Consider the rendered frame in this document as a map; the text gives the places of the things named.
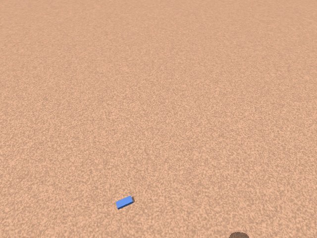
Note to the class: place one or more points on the small box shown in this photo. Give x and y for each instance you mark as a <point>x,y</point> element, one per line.
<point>124,202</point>

